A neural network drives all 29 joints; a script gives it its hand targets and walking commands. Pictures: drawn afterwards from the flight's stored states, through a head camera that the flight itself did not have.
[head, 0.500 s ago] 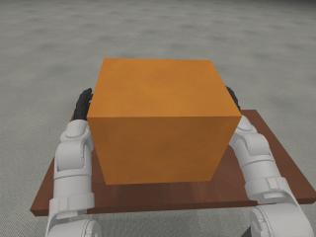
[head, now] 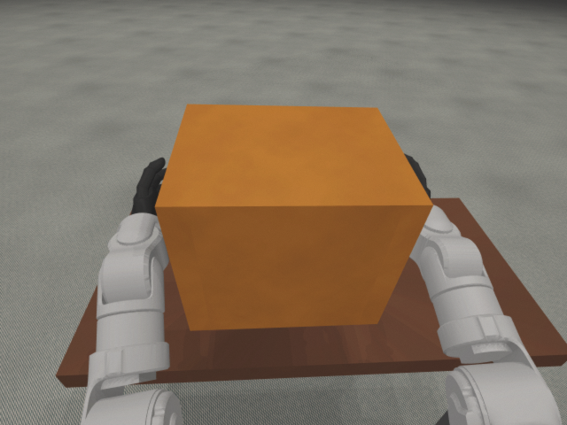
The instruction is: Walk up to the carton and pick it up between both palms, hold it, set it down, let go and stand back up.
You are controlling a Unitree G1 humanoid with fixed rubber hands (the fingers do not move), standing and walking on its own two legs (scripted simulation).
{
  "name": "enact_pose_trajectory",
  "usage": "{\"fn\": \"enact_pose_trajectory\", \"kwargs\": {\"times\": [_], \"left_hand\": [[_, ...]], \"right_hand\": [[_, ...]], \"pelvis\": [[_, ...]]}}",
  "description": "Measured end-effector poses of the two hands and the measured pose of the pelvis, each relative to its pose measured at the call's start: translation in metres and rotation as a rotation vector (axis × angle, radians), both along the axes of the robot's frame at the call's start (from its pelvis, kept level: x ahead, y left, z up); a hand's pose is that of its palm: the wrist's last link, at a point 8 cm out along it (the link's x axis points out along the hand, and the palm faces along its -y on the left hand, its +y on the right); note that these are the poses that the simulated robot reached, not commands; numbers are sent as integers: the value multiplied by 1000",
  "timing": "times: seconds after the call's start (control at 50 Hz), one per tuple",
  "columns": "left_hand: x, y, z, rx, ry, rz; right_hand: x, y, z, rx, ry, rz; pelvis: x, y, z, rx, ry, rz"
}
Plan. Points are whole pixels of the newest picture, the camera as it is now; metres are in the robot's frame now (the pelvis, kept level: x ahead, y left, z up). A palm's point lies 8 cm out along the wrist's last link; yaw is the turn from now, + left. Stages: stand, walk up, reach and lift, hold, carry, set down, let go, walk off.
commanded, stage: hold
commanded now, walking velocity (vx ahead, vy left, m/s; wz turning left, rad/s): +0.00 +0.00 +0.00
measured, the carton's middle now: (285, 217) +0.37 +0.00 +0.16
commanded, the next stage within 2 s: none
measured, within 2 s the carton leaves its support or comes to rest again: neither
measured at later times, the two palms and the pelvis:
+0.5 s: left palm (149, 215) +0.36 +0.18 +0.18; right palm (411, 206) +0.37 -0.18 +0.18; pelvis +0.00 +0.00 +0.00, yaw +0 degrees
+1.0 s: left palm (150, 217) +0.36 +0.18 +0.18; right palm (412, 207) +0.37 -0.18 +0.18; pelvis +0.00 +0.00 +0.00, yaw +0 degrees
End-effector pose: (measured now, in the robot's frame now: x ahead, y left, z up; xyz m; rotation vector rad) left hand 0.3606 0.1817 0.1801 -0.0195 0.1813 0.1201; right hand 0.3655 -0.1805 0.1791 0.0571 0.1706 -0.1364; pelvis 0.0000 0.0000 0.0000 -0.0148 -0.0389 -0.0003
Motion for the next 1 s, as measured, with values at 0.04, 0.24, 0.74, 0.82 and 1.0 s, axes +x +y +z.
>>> {"fn": "enact_pose_trajectory", "kwargs": {"times": [0.04,0.24,0.74,0.82,1.0], "left_hand": [[0,0,0,0,1,0],[1,1,0,-4,2,-2],[4,0,-2,4,-1,-3],[3,-1,-2,2,-2,-2],[1,0,-2,-1,-3,0]], "right_hand": [[0,0,0,-1,1,0],[0,1,1,-2,2,-3],[3,0,-1,-3,-1,-2],[3,-1,-1,-1,-3,-2],[1,0,-1,1,-3,0]], "pelvis": [[-1,0,0,0,1,1],[-3,1,0,0,5,1],[2,1,0,-2,7,2],[3,1,0,-2,4,2],[3,1,0,-1,0,2]]}}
